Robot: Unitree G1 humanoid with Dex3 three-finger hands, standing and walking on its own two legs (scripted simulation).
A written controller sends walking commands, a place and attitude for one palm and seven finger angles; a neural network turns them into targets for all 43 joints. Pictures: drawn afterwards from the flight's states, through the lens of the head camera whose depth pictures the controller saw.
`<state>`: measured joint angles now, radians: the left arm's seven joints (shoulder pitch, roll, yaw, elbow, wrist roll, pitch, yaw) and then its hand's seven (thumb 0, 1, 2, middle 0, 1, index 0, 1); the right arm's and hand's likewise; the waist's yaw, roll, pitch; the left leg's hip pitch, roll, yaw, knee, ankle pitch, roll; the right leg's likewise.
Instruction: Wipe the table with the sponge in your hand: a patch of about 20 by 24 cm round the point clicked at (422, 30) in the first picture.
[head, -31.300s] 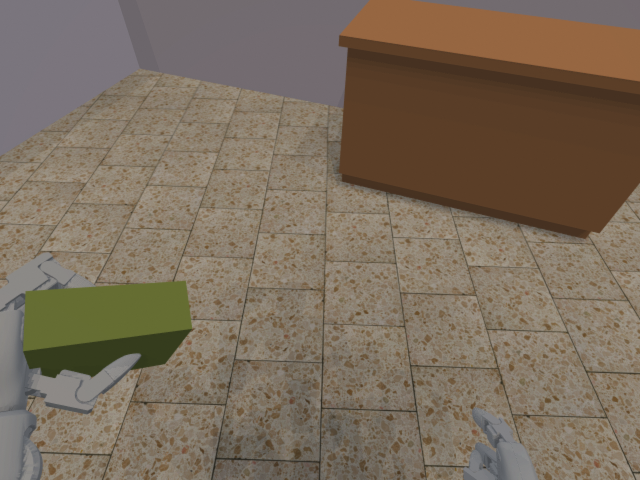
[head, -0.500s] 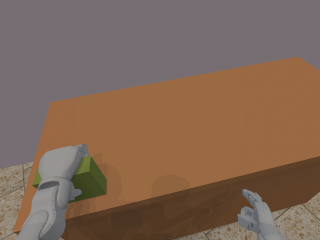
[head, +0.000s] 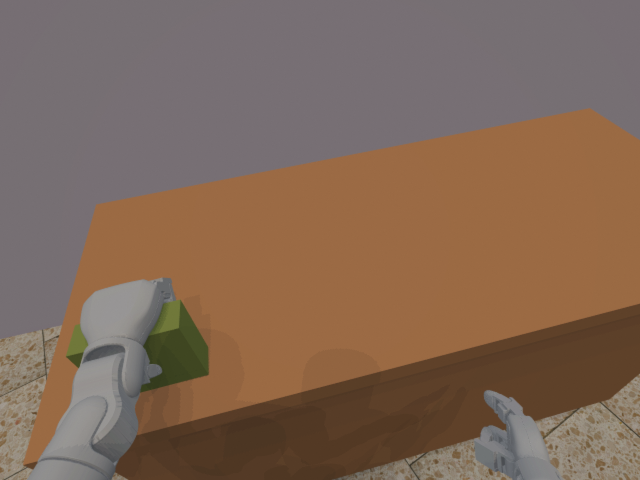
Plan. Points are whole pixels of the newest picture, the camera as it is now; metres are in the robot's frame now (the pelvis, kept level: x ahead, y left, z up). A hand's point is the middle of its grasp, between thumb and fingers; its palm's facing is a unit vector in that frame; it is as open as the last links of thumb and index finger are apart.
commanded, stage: wipe forward along the first lane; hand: left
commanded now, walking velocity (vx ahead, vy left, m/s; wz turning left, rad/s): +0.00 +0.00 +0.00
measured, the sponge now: (151, 358) +0.25 +0.29 +0.00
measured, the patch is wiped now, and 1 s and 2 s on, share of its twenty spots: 0.10 0.15 0.20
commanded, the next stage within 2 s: slide across to the middle lane in 1.48 s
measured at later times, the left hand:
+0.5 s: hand (151, 303) +0.31 +0.30 +0.04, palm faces -0.09 -0.03 -1.00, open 9.2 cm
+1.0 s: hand (155, 272) +0.36 +0.32 +0.04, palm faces -0.12 +0.00 -0.99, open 9.2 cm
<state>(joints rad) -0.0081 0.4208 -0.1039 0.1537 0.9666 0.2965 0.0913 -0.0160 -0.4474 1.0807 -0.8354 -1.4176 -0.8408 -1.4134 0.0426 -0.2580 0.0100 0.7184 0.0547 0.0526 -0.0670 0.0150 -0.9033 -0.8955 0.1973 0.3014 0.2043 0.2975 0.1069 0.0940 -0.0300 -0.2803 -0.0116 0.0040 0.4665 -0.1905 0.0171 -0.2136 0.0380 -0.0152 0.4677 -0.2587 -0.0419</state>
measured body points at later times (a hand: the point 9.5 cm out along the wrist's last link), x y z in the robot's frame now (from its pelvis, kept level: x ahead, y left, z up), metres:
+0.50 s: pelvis +0.00 -0.01 -0.01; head +0.01 -0.04 +0.44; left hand +0.31 +0.29 +0.10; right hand +0.19 -0.25 -0.12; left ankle +0.04 +0.11 -0.74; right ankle -0.01 -0.09 -0.74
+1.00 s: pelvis -0.01 +0.00 -0.01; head +0.02 -0.02 +0.44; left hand +0.36 +0.31 +0.10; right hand +0.12 -0.26 -0.14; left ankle +0.04 +0.11 -0.74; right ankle -0.01 -0.09 -0.74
